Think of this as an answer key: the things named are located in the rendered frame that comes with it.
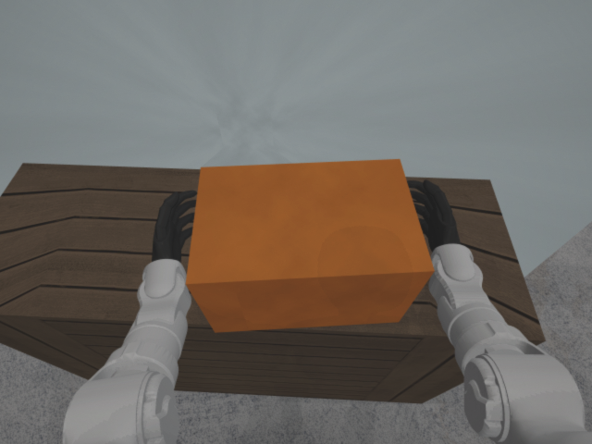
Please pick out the robot left hand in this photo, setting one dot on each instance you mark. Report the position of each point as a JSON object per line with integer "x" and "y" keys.
{"x": 168, "y": 235}

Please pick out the robot right upper arm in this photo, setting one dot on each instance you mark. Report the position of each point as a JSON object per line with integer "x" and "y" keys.
{"x": 523, "y": 399}

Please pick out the robot left forearm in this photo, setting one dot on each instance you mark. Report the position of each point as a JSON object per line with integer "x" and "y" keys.
{"x": 156, "y": 338}

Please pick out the robot right forearm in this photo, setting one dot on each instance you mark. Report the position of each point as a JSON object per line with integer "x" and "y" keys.
{"x": 472, "y": 323}

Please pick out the robot left upper arm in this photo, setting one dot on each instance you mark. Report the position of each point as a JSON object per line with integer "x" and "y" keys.
{"x": 131, "y": 409}

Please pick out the robot right hand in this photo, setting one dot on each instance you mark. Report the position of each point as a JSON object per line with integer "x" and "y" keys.
{"x": 438, "y": 224}

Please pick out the pedestal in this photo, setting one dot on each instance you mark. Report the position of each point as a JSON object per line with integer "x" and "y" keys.
{"x": 74, "y": 241}

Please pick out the carton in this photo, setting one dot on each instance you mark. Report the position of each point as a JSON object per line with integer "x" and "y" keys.
{"x": 305, "y": 245}

